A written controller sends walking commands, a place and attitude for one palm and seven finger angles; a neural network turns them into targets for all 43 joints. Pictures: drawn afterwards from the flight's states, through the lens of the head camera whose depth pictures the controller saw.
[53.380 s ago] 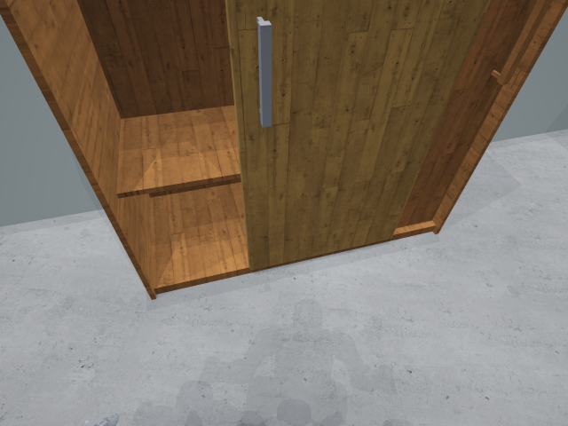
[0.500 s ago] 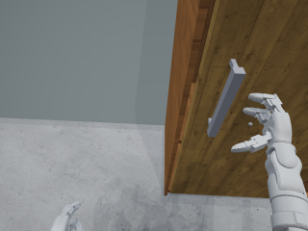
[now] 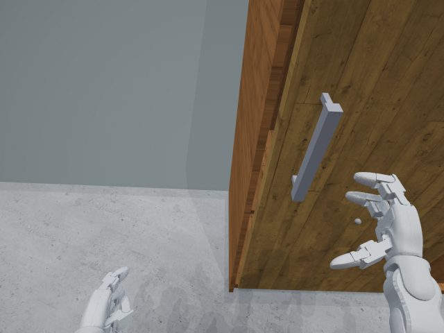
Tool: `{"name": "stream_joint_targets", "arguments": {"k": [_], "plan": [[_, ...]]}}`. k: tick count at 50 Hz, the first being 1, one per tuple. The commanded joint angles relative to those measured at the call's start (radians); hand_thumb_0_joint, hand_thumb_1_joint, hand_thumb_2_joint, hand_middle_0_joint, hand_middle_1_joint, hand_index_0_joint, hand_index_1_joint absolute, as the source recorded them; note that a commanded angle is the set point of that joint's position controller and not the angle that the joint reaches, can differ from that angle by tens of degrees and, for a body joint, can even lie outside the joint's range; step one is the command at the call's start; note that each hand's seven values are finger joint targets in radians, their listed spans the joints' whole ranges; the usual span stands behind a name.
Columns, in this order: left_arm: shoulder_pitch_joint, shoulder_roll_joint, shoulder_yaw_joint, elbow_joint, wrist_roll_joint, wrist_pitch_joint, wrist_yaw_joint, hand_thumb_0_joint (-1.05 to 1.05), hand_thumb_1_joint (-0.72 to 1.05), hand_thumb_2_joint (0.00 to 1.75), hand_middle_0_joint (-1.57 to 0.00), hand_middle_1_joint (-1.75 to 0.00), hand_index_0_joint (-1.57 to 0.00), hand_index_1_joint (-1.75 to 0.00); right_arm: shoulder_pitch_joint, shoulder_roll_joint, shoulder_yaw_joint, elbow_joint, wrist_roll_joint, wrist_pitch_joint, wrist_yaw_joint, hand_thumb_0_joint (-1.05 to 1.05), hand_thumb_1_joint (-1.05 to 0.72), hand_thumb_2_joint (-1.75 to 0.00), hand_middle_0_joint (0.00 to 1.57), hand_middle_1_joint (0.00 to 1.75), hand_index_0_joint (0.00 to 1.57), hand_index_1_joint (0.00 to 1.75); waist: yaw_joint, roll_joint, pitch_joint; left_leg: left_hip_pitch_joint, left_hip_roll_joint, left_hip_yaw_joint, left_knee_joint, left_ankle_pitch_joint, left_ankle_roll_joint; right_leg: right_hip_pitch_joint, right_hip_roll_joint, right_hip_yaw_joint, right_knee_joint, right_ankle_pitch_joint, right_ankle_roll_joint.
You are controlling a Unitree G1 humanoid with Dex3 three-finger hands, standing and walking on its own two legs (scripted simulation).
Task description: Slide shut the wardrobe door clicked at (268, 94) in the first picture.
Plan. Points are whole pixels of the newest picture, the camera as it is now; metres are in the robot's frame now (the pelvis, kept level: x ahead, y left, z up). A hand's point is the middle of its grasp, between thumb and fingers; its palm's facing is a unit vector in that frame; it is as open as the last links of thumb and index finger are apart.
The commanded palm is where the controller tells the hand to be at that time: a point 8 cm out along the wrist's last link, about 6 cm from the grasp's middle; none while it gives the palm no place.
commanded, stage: slip the hand off the handle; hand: right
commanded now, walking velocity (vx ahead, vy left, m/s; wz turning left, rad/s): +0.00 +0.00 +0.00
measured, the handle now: (310, 152) +0.43 -0.15 +0.13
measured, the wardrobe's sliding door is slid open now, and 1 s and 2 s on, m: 0.01 0.01 0.01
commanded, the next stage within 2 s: draw the hand back to the body in 0.20 s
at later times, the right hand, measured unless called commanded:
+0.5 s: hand (371, 234) +0.25 -0.20 +0.13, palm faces +0.08 +1.00 -0.04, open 14.7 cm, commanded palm +0.21 -0.25 +0.13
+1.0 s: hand (406, 247) +0.22 -0.24 +0.14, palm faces +0.32 +0.91 -0.26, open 13.7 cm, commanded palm +0.18 -0.28 +0.16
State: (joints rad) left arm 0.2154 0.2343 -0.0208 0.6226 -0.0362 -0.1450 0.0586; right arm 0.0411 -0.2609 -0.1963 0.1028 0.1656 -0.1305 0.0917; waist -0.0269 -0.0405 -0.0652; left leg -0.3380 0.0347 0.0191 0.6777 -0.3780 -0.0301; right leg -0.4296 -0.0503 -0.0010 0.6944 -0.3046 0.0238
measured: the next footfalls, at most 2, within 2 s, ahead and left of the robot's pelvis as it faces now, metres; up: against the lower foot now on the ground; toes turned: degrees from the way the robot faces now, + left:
none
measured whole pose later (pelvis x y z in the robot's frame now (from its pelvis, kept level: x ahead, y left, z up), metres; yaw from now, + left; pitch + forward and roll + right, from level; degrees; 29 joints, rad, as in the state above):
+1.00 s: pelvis +0.01 +0.00 +0.01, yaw +0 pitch -1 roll +0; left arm 0.19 0.22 -0.04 0.62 -0.01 -0.24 0.09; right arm 0.36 -0.30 -0.26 -0.30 0.14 -0.05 -0.01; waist -0.06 -0.04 -0.02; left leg -0.20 0.04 0.02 0.58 -0.36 -0.03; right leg -0.30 -0.04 0.00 0.61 -0.29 0.02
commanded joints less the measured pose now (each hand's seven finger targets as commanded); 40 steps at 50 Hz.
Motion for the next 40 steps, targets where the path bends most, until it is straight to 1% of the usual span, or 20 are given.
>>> {"name": "stream_joint_targets", "arguments": {"k": [1, 3, 5, 6, 10, 15, 16, 17, 18, 19, 21, 22, 24, 27, 28, 30, 31, 32, 34, 40], "plan": [[-0.09, 0.123, 0.04, -0.15, 0.0, -0.077, 0.026, 0.0, 0.9, 0.9, -0.2, -0.3, -0.2, -0.3, -0.263, -0.134, -0.012, -0.258, 0.008, -0.067, 0.011, 0.0, 0.55, -0.2, 0.25, 1.15, 0.25, 1.15, 0.028, 0.016, -0.154, -0.055, -0.057, 0.034, -0.126, 0.141, 0.031, 0.179, 0.038, -0.005, -0.103, 0.083, -0.044], [-0.1, 0.117, 0.037, -0.151, 0.0, -0.086, 0.029, 0.0, 0.9, 0.9, -0.2, -0.3, -0.2, -0.3, -0.236, -0.141, -0.02, -0.263, 0.008, -0.061, 0.01, 0.0, 0.55, -0.2, 0.25, 1.15, 0.25, 1.15, 0.017, -0.011, -0.153, -0.054, -0.052, 0.032, -0.128, 0.135, 0.032, 0.182, 0.041, -0.005, -0.105, 0.077, -0.042], [-0.105, 0.116, 0.034, -0.156, 0.001, -0.09, 0.028, 0.0, 0.9, 0.9, -0.2, -0.3, -0.2, -0.3, -0.182, -0.16, -0.047, -0.27, 0.008, -0.056, 0.005, 0.0, 0.55, -0.2, 0.25, 1.15, 0.25, 1.15, 0.003, -0.004, -0.152, -0.043, -0.05, 0.032, -0.131, 0.133, 0.032, 0.173, 0.043, -0.007, -0.109, 0.078, -0.041], [-0.1, 0.117, 0.034, -0.155, 0.003, -0.09, 0.027, 0.0, 0.9, 0.9, -0.2, -0.3, -0.2, -0.3, -0.173, -0.171, -0.055, -0.27, 0.007, -0.056, 0.003, 0.0, 0.55, -0.2, 0.25, 1.15, 0.25, 1.15, 0.003, 0.028, -0.153, -0.031, -0.051, 0.031, -0.134, 0.131, 0.031, 0.169, 0.042, -0.006, -0.11, 0.08, -0.042], [-0.122, 0.105, 0.031, -0.174, 0.003, -0.097, 0.021, 0.0, 0.9, 0.9, -0.2, -0.3, -0.2, -0.3, -0.059, -0.171, -0.081, -0.327, 0.016, -0.059, -0.004, 0.0, 0.55, -0.2, 0.25, 1.15, 0.25, 1.15, -0.019, 0.017, -0.141, -0.013, -0.046, 0.028, -0.138, 0.15, 0.029, 0.159, 0.047, -0.02, -0.113, 0.093, -0.041], [-0.125, 0.108, 0.027, -0.158, 0.005, -0.109, 0.026, 0.0, 0.9, 0.9, -0.2, -0.3, -0.2, -0.3, -0.118, -0.184, -0.086, -0.334, 0.025, -0.075, -0.002, 0.0, 0.55, -0.2, 0.25, 1.15, 0.25, 1.15, 0.006, 0.028, -0.068, -0.053, -0.044, 0.015, -0.16, 0.1, 0.023, 0.138, 0.049, -0.02, -0.106, 0.055, -0.044], [-0.121, 0.11, 0.031, -0.153, 0.005, -0.113, 0.03, 0.0, 0.9, 0.9, -0.2, -0.3, -0.2, -0.3, -0.123, -0.196, -0.096, -0.339, 0.025, -0.08, 0.0, 0.0, 0.55, -0.2, 0.25, 1.15, 0.25, 1.15, 0.009, 0.054, -0.069, -0.05, -0.044, 0.01, -0.166, 0.092, 0.022, 0.138, 0.048, -0.022, -0.101, 0.054, -0.046], [-0.132, 0.119, 0.024, -0.147, -0.007, -0.136, 0.042, 0.0, 0.9, 0.9, -0.2, -0.3, -0.2, -0.3, -0.181, -0.131, -0.1, -0.341, 0.166, -0.072, 0.081, 0.0, 0.55, -0.2, 0.25, 1.15, 0.25, 1.15, 0.025, 0.068, -0.114, -0.011, -0.039, 0.007, -0.185, 0.105, 0.024, 0.16, 0.054, -0.016, -0.107, 0.046, -0.044], [-0.132, 0.12, 0.024, -0.137, -0.013, -0.153, 0.055, 0.0, 0.9, 0.9, -0.2, -0.3, -0.2, -0.3, -0.179, -0.2, -0.151, -0.336, 0.184, -0.071, 0.124, 0.0, 0.55, -0.2, 0.25, 1.15, 0.25, 1.15, 0.006, 0.041, -0.127, 0.007, -0.037, -0.001, -0.188, 0.11, 0.025, 0.165, 0.052, -0.018, -0.105, 0.047, -0.042], [-0.139, 0.118, 0.019, -0.138, -0.013, -0.166, 0.064, 0.0, 0.9, 0.9, -0.2, -0.3, -0.2, -0.3, -0.193, -0.206, -0.151, -0.355, 0.196, -0.069, 0.157, 0.0, 0.55, -0.2, 0.25, 1.15, 0.25, 1.15, 0.001, 0.002, -0.15, 0.023, -0.034, -0.006, -0.187, 0.126, 0.026, 0.178, 0.057, -0.019, -0.106, 0.056, -0.044], [-0.12, 0.118, 0.018, -0.135, -0.013, -0.182, 0.069, 0.0, 0.9, 0.9, -0.2, -0.3, -0.2, -0.3, -0.122, -0.224, -0.161, -0.329, 0.181, -0.051, 0.183, 0.0, 0.55, -0.2, 0.25, 1.15, 0.25, 1.15, -0.011, 0.005, -0.148, 0.024, -0.034, 0.0, -0.176, 0.164, 0.025, 0.178, 0.053, -0.015, -0.111, 0.085, -0.047], [-0.116, 0.115, 0.019, -0.136, -0.017, -0.187, 0.065, 0.0, 0.9, 0.9, -0.2, -0.3, -0.2, -0.3, -0.087, -0.214, -0.152, -0.322, 0.17, -0.041, 0.185, 0.0, 0.55, -0.2, 0.25, 1.15, 0.25, 1.15, -0.012, -0.014, -0.127, 0.014, -0.032, 0.004, -0.173, 0.178, 0.024, 0.174, 0.052, -0.015, -0.114, 0.095, -0.047], [-0.106, 0.114, 0.019, -0.146, -0.019, -0.196, 0.056, 0.0, 0.9, 0.9, -0.2, -0.3, -0.2, -0.3, -0.025, -0.174, -0.118, -0.319, 0.161, -0.007, 0.184, 0.0, 0.55, -0.2, 0.25, 1.15, 0.25, 1.15, -0.016, 0.008, -0.101, 0.0, -0.035, 0.018, -0.168, 0.193, 0.021, 0.169, 0.052, -0.014, -0.12, 0.101, -0.047], [-0.108, 0.123, 0.023, -0.154, -0.023, -0.2, 0.052, 0.0, 0.9, 0.9, -0.2, -0.3, -0.2, -0.3, 0.01, -0.187, -0.158, -0.322, 0.185, 0.04, 0.181, 0.0, 0.55, -0.2, 0.25, 1.15, 0.25, 1.15, -0.024, 0.066, -0.068, 0.0, -0.033, 0.021, -0.184, 0.159, 0.016, 0.144, 0.052, -0.013, -0.125, 0.085, -0.045], [-0.107, 0.124, 0.026, -0.158, -0.022, -0.203, 0.052, 0.0, 0.9, 0.9, -0.2, -0.3, -0.2, -0.3, 0.015, -0.196, -0.176, -0.341, 0.194, 0.047, 0.181, 0.0, 0.55, -0.2, 0.25, 1.15, 0.25, 1.15, -0.027, 0.082, -0.083, 0.003, -0.033, 0.019, -0.184, 0.165, 0.014, 0.151, 0.054, -0.014, -0.123, 0.093, -0.047], [-0.109, 0.124, 0.026, -0.167, -0.02, -0.209, 0.051, 0.0, 0.9, 0.9, -0.2, -0.3, -0.2, -0.3, 0.028, -0.203, -0.193, -0.401, 0.195, 0.054, 0.174, 0.0, 0.55, -0.2, 0.25, 1.15, 0.25, 1.15, -0.033, 0.06, -0.106, 0.014, -0.035, 0.026, -0.172, 0.198, 0.016, 0.167, 0.054, -0.015, -0.122, 0.12, -0.048], [-0.105, 0.125, 0.027, -0.166, -0.018, -0.211, 0.05, 0.0, 0.9, 0.9, -0.2, -0.3, -0.2, -0.3, 0.035, -0.219, -0.209, -0.425, 0.191, 0.054, 0.166, 0.0, 0.55, -0.2, 0.25, 1.15, 0.25, 1.15, -0.035, 0.076, -0.11, 0.023, -0.038, 0.03, -0.168, 0.208, 0.017, 0.17, 0.052, -0.013, -0.121, 0.131, -0.049], [-0.106, 0.123, 0.028, -0.169, -0.018, -0.215, 0.047, 0.0, 0.9, 0.9, -0.2, -0.3, -0.2, -0.3, 0.029, -0.22, -0.208, -0.458, 0.186, 0.049, 0.162, 0.0, 0.55, -0.2, 0.25, 1.15, 0.25, 1.15, -0.031, 0.034, -0.129, 0.026, -0.035, 0.029, -0.159, 0.237, 0.018, 0.184, 0.053, -0.016, -0.117, 0.151, -0.049], [-0.095, 0.118, 0.026, -0.171, -0.013, -0.222, 0.042, 0.0, 0.9, 0.9, -0.2, -0.3, -0.2, -0.3, 0.055, -0.218, -0.213, -0.518, 0.178, 0.037, 0.153, 0.0, 0.55, -0.2, 0.25, 1.15, 0.25, 1.15, -0.033, 0.006, -0.16, 0.038, -0.038, 0.039, -0.138, 0.287, 0.022, 0.208, 0.053, -0.014, -0.113, 0.192, -0.047], [-0.095, 0.12, 0.018, -0.158, -0.016, -0.236, 0.043, 0.0, 0.9, 0.9, -0.2, -0.3, -0.2, -0.3, 0.091, -0.195, -0.177, -0.579, 0.178, 0.054, 0.164, 0.0, 0.41, -0.27, 0.25, 1.07, 0.25, 1.07, -0.019, -0.049, -0.096, 0.013, -0.043, 0.051, -0.14, 0.264, 0.027, 0.207, 0.046, -0.001, -0.116, 0.17, -0.043]]}}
